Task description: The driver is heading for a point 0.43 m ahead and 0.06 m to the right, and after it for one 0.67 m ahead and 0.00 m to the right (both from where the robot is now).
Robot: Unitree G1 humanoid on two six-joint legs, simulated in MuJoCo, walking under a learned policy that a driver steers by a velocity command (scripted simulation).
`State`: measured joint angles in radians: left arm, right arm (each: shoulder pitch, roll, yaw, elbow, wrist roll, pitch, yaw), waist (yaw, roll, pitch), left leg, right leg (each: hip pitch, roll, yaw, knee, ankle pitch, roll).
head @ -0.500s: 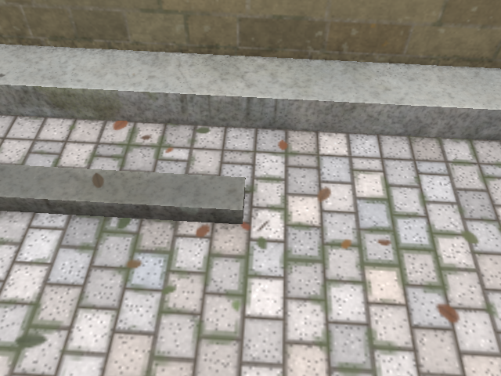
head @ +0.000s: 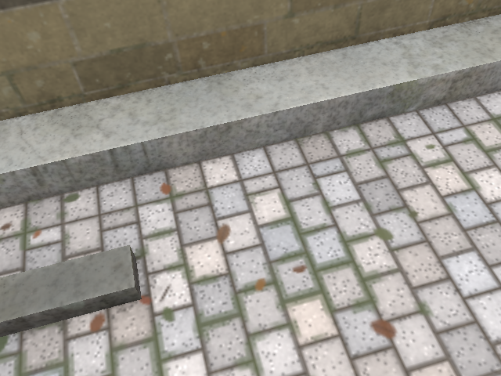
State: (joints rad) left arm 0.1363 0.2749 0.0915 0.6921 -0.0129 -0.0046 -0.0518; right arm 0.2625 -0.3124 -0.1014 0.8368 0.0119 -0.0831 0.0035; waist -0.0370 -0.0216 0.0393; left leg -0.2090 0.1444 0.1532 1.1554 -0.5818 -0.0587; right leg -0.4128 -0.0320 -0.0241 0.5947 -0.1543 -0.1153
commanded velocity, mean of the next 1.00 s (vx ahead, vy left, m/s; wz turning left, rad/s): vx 0.35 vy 0.00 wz -0.26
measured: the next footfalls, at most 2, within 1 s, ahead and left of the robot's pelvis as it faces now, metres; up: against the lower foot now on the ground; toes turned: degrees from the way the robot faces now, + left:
left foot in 0.44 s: +0.46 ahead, +0.04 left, +0.00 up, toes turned -19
right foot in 0.86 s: +0.46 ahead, -0.22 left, +0.00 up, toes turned -13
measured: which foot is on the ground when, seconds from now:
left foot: up 0.00-0.42, down 0.44-0.86, up 0.88-1.00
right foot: down 0.00-0.44, up 0.46-0.84, down 0.86-1.00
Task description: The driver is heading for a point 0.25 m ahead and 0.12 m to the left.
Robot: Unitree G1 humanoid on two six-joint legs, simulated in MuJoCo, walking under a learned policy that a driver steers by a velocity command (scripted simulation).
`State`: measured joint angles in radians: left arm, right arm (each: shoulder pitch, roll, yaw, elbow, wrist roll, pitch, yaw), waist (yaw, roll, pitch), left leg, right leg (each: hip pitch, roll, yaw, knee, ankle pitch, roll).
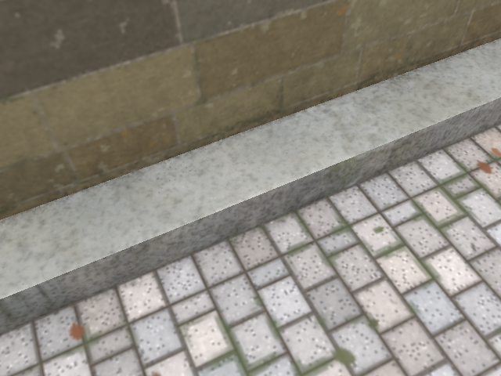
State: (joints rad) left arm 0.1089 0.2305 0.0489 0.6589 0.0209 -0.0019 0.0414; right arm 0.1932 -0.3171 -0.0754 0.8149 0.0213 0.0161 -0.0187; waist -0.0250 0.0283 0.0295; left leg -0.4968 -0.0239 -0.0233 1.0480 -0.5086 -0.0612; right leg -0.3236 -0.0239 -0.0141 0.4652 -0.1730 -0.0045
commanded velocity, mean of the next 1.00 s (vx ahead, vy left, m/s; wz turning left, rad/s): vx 0.06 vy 0.00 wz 0.48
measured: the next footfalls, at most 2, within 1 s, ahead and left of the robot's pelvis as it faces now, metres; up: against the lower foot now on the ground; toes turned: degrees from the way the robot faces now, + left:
left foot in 0.22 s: +0.04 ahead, +0.13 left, +0.00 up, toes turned +10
right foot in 0.70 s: +0.11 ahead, -0.07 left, +0.00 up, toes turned +30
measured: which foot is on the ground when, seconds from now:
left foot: up 0.00-0.20, down 0.22-0.70, up 0.72-1.00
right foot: down 0.00-0.22, up 0.24-0.68, down 0.70-1.00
